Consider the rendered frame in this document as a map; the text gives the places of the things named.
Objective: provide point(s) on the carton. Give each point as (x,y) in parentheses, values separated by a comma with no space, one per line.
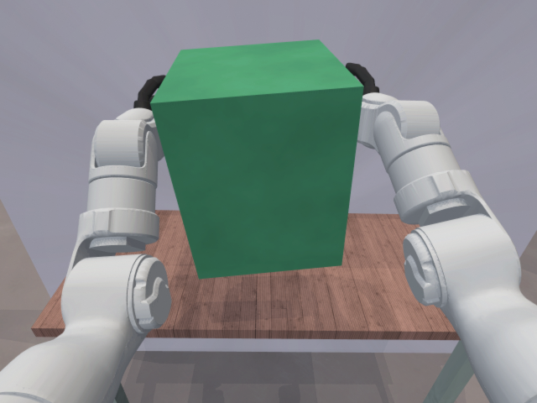
(260,142)

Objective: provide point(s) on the right robot upper arm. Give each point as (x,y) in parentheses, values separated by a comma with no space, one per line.
(467,268)

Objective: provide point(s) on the left robot upper arm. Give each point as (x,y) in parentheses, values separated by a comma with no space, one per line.
(109,305)

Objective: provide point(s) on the left robot forearm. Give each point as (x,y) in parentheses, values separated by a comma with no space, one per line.
(123,177)

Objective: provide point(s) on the right robot hand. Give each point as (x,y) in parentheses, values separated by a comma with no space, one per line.
(364,77)

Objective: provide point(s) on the table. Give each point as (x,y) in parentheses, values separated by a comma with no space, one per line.
(366,297)

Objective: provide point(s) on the left robot hand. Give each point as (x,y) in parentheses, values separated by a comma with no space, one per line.
(145,94)

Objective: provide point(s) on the right robot forearm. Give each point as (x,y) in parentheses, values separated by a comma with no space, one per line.
(429,184)

